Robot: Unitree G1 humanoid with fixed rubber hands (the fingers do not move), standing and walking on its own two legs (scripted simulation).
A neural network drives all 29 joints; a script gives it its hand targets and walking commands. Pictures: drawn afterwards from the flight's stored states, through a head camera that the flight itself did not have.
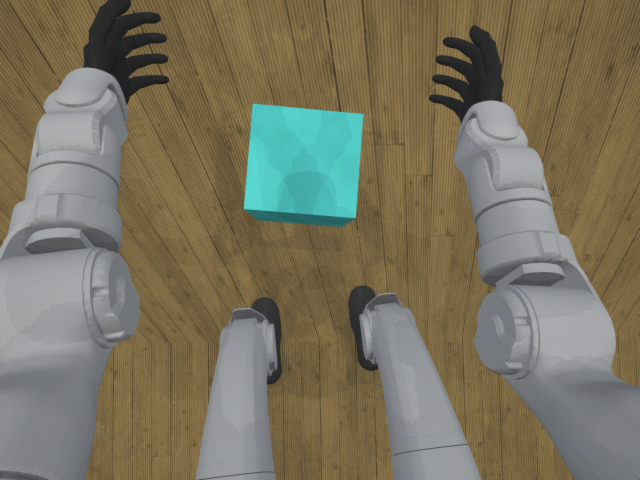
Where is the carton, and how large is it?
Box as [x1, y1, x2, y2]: [244, 104, 362, 226]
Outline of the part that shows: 253,104 244,209 260,220 341,226 355,217 362,114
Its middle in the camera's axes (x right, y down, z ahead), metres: -0.03 -0.13 +0.86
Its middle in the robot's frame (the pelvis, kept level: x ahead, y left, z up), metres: +0.51 -0.01 -0.52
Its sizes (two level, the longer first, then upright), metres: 0.210 0.200 0.250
